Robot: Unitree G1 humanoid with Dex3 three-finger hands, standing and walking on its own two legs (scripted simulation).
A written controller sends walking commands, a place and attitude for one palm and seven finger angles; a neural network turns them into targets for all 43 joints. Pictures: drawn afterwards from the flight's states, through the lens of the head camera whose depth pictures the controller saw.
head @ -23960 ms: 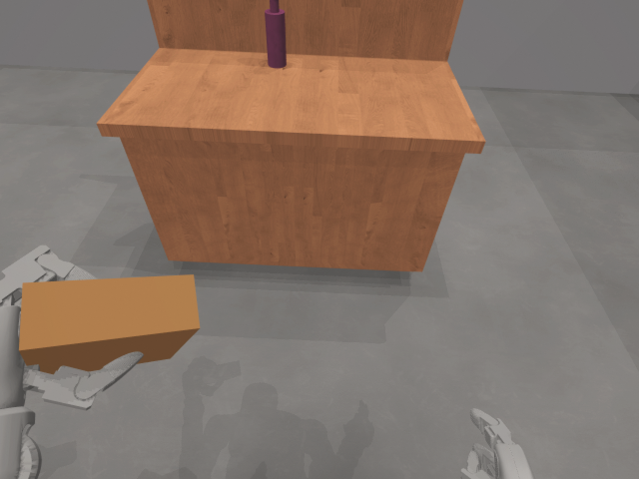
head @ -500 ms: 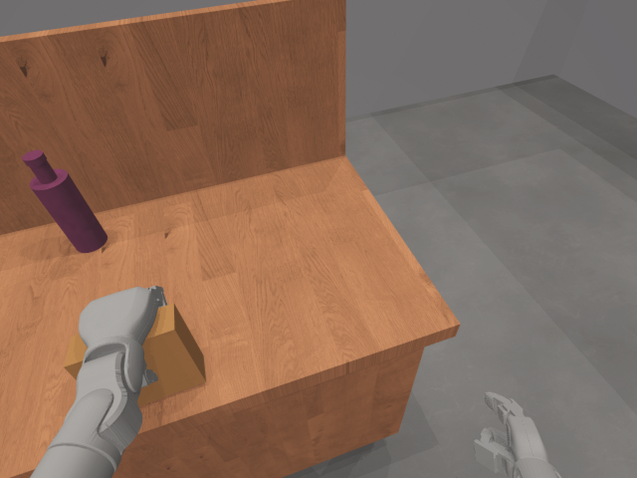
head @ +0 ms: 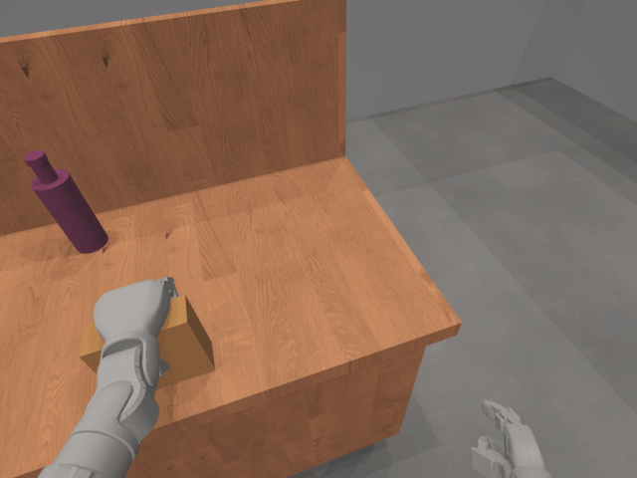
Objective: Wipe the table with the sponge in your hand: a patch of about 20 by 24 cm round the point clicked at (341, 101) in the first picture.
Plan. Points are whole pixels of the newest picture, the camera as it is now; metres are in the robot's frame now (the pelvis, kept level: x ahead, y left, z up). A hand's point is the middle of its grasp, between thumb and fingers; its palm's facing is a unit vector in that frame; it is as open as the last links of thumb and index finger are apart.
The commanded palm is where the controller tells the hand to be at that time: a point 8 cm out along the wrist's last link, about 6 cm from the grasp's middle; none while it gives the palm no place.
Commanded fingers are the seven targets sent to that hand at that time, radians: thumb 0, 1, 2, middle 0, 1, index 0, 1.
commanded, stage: wipe forward along the first lane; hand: left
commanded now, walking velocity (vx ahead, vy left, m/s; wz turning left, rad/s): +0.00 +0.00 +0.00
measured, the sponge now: (159, 356) +0.27 +0.28 -0.03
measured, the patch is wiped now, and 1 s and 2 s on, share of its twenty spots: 0.00 0.40 0.60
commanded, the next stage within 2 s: slide across to the middle lane in 1.60 s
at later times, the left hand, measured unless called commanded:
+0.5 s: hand (147, 306) +0.32 +0.31 +0.02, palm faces -0.11 -0.02 -0.99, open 9.4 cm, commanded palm +0.31 +0.31 +0.05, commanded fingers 0.00 0.10 1.30 -1.20 -1.60 -1.20 -1.60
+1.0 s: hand (140, 279) +0.37 +0.34 +0.02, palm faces -0.12 +0.00 -0.99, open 9.4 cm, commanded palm +0.36 +0.33 +0.05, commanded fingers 0.00 0.10 1.30 -1.20 -1.60 -1.20 -1.60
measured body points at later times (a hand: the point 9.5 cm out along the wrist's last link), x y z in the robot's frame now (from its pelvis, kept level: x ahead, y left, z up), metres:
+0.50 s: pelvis +0.00 -0.01 -0.01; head +0.02 -0.03 +0.44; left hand +0.32 +0.30 +0.07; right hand +0.15 -0.27 -0.12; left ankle +0.00 +0.10 -0.74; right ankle +0.01 -0.12 -0.74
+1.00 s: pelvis -0.02 +0.00 -0.02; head +0.03 +0.00 +0.43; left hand +0.37 +0.34 +0.07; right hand +0.08 -0.27 -0.14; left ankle +0.00 +0.10 -0.74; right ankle +0.01 -0.12 -0.74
